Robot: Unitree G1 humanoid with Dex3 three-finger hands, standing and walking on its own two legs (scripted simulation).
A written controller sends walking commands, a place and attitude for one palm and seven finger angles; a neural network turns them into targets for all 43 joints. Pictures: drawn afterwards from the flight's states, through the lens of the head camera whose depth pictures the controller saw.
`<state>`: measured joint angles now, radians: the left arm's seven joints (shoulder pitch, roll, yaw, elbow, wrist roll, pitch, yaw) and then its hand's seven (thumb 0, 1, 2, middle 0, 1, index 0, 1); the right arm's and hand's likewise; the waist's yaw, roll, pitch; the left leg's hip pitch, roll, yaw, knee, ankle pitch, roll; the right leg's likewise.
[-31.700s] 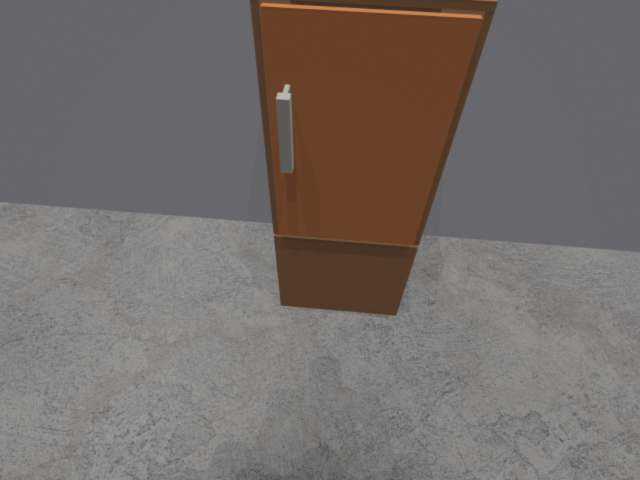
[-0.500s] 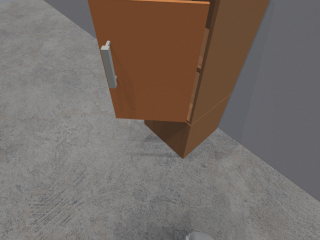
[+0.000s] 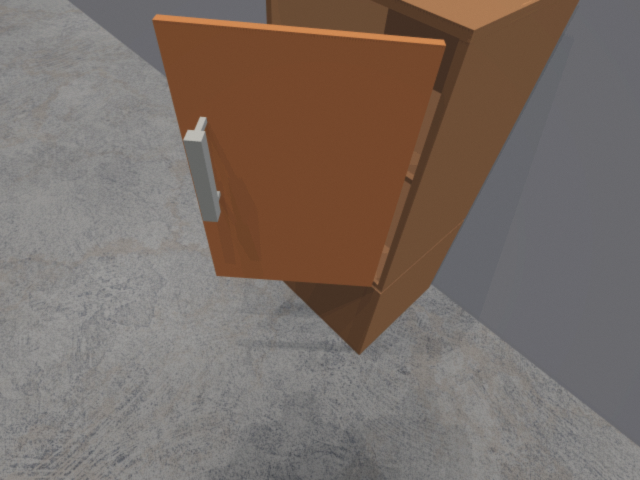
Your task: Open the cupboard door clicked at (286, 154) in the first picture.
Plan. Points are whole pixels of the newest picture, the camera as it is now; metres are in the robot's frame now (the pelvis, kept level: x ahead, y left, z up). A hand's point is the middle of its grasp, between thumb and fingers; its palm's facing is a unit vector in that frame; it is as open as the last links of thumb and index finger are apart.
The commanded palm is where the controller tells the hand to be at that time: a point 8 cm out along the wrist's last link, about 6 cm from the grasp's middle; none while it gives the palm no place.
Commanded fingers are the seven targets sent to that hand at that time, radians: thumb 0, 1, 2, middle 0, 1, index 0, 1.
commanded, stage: come to a stop and stand still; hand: left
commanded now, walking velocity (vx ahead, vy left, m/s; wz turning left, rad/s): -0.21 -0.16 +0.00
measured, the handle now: (207, 171) +0.56 +0.24 +0.03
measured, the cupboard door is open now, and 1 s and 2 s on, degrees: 44 44 44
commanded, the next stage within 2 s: look again from close up in 0.62 s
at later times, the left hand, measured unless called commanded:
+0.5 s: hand out of the picture +0.01 +0.14 -0.17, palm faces +0.03 -0.98 -0.18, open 7.4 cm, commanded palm none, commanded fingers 0.00 0.90 0.90 -0.20 -0.30 -0.20 -0.30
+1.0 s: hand out of the picture -0.01 +0.16 -0.16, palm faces -0.01 -0.97 -0.25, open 7.4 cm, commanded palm none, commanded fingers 0.00 0.90 0.90 -0.20 -0.30 -0.20 -0.30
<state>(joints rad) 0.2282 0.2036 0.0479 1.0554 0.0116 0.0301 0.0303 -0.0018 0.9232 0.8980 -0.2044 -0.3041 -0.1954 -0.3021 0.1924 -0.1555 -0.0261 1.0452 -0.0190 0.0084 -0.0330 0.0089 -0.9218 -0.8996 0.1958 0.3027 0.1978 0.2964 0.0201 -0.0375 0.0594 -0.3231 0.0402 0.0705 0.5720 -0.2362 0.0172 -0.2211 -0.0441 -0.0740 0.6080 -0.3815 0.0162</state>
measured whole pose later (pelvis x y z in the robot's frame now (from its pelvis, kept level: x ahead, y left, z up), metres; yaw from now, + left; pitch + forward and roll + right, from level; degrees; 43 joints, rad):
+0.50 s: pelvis -0.03 -0.03 +0.00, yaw +0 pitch +0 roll -1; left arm 0.21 0.17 0.02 1.04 0.01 0.02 0.02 0.01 0.91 0.90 -0.20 -0.30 -0.20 -0.30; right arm 0.22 -0.20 -0.04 1.06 -0.02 0.03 -0.03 0.00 -0.90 -0.90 0.19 0.30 0.20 0.30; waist -0.01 0.00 0.05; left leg -0.25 0.02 0.01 0.55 -0.29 0.00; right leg -0.22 0.00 -0.06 0.53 -0.31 0.00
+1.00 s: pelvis -0.04 -0.03 +0.01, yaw -1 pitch -2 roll +1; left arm 0.26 0.17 -0.01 1.07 0.02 -0.01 0.03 0.01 0.91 0.90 -0.20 -0.30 -0.20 -0.30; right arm 0.29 -0.18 0.01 1.06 -0.02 -0.01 -0.02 0.01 -0.92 -0.90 0.20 0.30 0.20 0.30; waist 0.00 0.04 0.03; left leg -0.19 -0.01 0.06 0.48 -0.27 0.02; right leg -0.19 -0.03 -0.01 0.51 -0.29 0.01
